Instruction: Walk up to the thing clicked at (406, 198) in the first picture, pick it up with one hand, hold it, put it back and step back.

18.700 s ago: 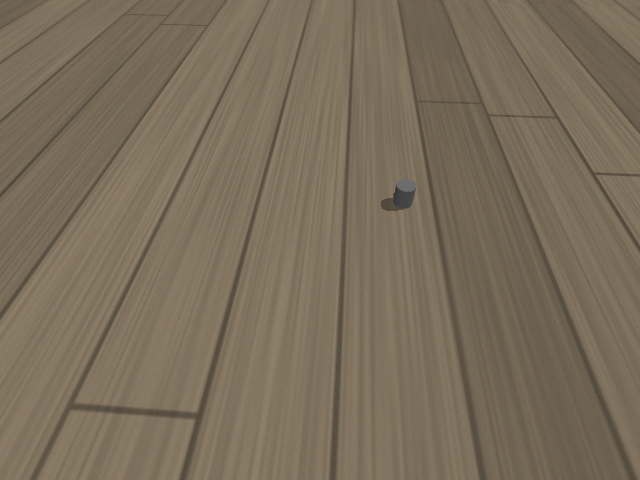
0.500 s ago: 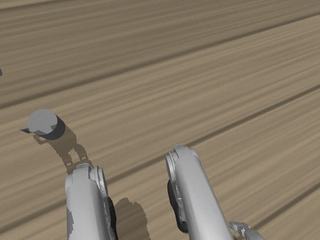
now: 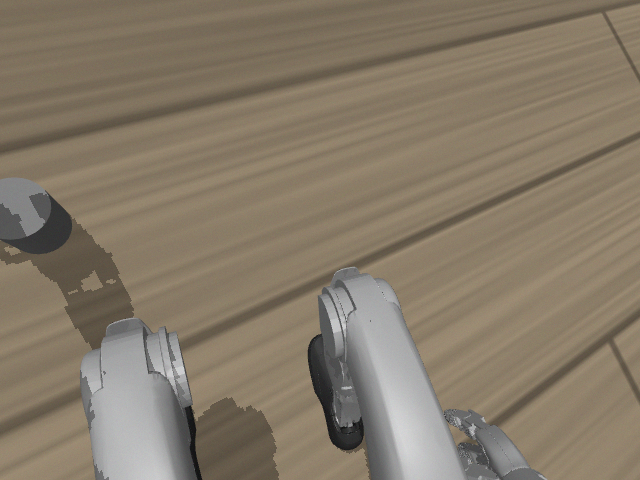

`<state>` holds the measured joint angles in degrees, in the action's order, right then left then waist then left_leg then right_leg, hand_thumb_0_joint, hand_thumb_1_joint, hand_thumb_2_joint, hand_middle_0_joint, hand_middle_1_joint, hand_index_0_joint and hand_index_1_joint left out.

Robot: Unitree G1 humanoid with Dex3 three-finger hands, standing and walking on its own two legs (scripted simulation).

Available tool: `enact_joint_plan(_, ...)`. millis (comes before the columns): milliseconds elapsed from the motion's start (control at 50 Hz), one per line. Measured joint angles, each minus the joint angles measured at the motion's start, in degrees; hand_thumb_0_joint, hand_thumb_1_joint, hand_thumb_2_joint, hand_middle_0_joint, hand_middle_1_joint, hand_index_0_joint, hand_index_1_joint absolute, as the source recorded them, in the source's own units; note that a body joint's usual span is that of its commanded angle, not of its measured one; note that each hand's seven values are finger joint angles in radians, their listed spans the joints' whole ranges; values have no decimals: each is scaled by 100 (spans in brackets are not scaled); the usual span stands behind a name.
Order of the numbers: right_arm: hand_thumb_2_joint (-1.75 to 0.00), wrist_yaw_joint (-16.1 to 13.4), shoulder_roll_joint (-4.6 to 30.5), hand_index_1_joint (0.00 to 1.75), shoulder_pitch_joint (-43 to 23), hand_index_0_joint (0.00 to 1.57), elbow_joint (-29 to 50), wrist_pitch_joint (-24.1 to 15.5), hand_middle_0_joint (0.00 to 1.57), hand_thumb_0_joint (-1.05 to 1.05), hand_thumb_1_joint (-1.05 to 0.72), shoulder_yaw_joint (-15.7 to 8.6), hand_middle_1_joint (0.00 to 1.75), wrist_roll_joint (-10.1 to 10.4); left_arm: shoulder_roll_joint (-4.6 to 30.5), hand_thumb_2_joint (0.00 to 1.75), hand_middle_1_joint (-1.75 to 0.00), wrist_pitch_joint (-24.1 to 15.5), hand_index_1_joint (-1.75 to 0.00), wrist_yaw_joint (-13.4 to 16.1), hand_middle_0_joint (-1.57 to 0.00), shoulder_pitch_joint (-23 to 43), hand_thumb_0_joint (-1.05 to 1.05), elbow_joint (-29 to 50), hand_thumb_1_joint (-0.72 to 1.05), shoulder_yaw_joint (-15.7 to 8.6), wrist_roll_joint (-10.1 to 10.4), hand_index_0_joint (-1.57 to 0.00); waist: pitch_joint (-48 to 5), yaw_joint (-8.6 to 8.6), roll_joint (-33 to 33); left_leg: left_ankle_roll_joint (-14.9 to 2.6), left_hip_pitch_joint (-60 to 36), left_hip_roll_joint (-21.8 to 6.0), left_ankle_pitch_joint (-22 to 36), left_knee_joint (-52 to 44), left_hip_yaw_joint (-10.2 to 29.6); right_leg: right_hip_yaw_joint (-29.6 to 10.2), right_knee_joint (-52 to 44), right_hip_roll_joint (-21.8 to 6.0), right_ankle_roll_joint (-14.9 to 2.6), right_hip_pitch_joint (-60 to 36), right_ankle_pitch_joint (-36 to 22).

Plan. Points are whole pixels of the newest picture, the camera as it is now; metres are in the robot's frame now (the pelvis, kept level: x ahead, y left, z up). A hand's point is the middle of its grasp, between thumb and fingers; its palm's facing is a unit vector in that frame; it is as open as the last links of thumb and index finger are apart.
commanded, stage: approach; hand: left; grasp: from above
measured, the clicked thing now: (14, 220) +0.51 +0.32 -0.31
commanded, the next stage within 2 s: rest palm in 0.44 s
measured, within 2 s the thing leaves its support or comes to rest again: neither
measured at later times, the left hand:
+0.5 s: hand (22, 205) +0.51 +0.29 -0.24, palm faces -0.40 -0.12 -0.91, open 13.9 cm
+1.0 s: hand (22, 231) +0.48 +0.30 -0.27, palm faces -0.49 -0.14 -0.86, open 13.9 cm
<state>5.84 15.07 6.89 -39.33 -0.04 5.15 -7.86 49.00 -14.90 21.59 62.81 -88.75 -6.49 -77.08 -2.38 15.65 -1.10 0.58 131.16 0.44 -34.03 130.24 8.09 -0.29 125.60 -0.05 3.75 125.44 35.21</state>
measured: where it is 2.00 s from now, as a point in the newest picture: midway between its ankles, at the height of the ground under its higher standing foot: (263, 436)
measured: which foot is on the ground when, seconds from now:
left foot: down 0.00-1.00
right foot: down 0.00-1.00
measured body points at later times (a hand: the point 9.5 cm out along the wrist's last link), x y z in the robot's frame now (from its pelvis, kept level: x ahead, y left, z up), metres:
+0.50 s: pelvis +0.03 +0.00 -0.04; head +0.29 +0.10 +0.31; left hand +0.52 +0.29 -0.19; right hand +0.05 -0.27 -0.11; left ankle +0.10 +0.13 -0.33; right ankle +0.12 -0.15 -0.33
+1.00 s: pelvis +0.02 +0.00 -0.05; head +0.29 +0.10 +0.30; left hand +0.50 +0.30 -0.22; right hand +0.07 -0.27 -0.13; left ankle +0.10 +0.13 -0.33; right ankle +0.12 -0.15 -0.33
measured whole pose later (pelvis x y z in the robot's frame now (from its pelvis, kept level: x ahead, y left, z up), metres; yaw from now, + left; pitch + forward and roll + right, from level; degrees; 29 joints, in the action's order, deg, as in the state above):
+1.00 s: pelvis +0.02 +0.00 -0.05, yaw -4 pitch +30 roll -12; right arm 9.6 16.3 5.8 -38.9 -2.2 9.6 -11.5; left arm 54.1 -22.9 23.4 56.2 -87.2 -9.4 -76.9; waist 4.8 16.7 -6.3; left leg 2.4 134.1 0.5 -40.4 143.4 13.8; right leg 3.2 135.6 1.8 4.1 127.6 39.5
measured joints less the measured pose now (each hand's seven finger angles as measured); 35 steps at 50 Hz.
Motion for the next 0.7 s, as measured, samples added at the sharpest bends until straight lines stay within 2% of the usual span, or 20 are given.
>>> enact_joint_plan(80, -89, 45, -115, 30, 160, 20, -95, -137, 20, 0, -91, 44, 30, -31, 181, 96, -105, 204, -102, 4, -9, 85, 0, 16, -50, -146, 129, -11, 92, 71, 24, -1, 221, 17, -18, 222, 36, 7, 198, 21, 7, 192, 30)
enact_joint_plan(180, -89, 98, -156, 30, 319, 20, -219, -167, 20, 0, -90, 121, 30, -41, 385, 94, -108, 281, -105, -340, -8, 142, 0, -25, -48, 43, 255, -10, 131, 133, 69, -26, 379, 3, -165, 444, 90, 38, 355, 58, 7, 313, 150)
enact_joint_plan(240, -89, 146, -123, 30, 373, 20, -204, -160, 20, 0, -90, 190, 30, -58, 424, 93, -109, 221, -105, -529, -7, 79, 0, -21, -48, 120, 349, -10, 213, 175, 46, -31, 382, -4, -293, 576, 135, 67, 440, 74, 21, 290, 251)
enact_joint_plan(300, -89, 195, -81, 30, 386, 20, -167, -158, 20, 0, -90, 263, 30, -93, 392, 93, -110, 73, -106, -601, -7, -43, 0, 20, -48, 164, 360, -10, 320, 218, -40, -15, 350, -1, -413, 701, 196, 110, 526, 83, 12, 238, 346)
enact_joint_plan(380, -89, 265, -10, 30, 381, 20, -50, -154, 20, 0, -90, 330, 30, -170, 319, 92, -111, -265, -106, -412, -7, -301, 0, 242, -47, -31, 181, -10, 428, 248, -179, 39, 342, 18, -530, 861, 323, 215, 634, 87, -53, 209, 419)
enact_joint_plan(440, -89, 322, 40, 30, 345, 20, 19, -158, 20, 0, -89, 288, 30, -216, 271, 92, -110, -463, -106, -67, -7, -586, 0, 564, -47, -322, -9, -10, 456, 263, -255, 78, 348, 28, -594, 974, 398, 268, 725, 94, -81, 218, 441)
enact_joint_plan(540, -89, 405, 99, 30, 202, 20, -6, -168, 20, 0, -89, 120, 30, -208, 178, 94, -107, -332, -104, 503, -7, -832, 0, 799, -49, -623, -123, -10, 309, 230, -275, 92, 386, 3, -658, 1102, 399, 245, 860, 120, -43, 290, 493)
enact_joint_plan(620, -89, 427, 157, 30, 28, 20, -47, -204, 20, 0, -89, 30, 30, -152, 198, 96, -104, 49, -102, 591, -7, -728, 0, 590, -50, -517, -49, -9, 173, 117, -117, 48, 452, -19, -637, 1115, 337, 186, 884, 134, 1, 363, 488)
enact_joint_plan(700, -89, 456, 166, 30, -103, 20, -32, -290, 20, 0, -89, 1, 30, -143, 265, 97, -102, 379, -101, 233, -7, -494, 0, 172, -50, -152, 272, -8, 166, 8, 12, -6, 471, -43, -580, 1075, 236, 99, 879, 143, 32, 402, 455)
